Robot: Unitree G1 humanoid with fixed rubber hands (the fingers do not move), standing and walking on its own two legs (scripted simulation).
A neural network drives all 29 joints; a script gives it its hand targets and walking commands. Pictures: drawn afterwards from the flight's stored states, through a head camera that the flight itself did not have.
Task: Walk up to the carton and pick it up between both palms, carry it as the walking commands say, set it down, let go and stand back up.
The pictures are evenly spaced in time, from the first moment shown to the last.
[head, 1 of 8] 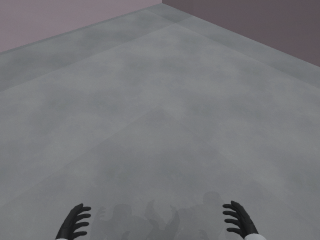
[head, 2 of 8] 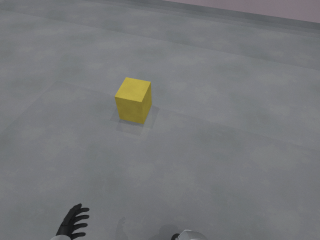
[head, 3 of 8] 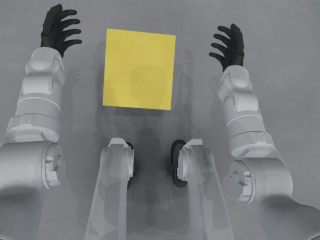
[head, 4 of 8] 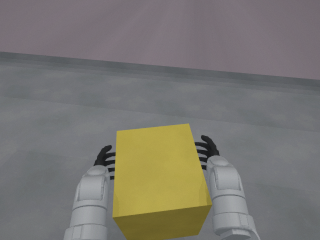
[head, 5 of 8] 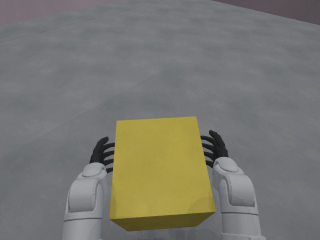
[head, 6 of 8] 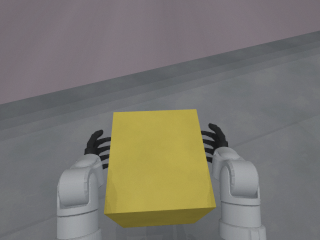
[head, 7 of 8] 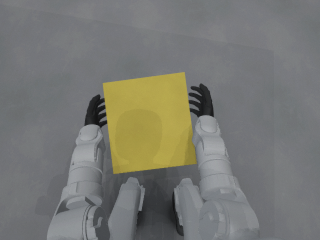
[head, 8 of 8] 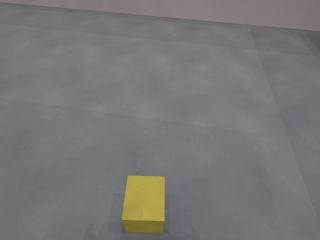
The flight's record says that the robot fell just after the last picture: no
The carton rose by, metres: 0.67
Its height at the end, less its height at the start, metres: +0.00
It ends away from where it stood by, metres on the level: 0.81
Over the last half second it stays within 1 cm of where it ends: yes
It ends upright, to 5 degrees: yes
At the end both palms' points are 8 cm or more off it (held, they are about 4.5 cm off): yes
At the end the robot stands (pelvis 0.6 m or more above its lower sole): yes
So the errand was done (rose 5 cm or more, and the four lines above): yes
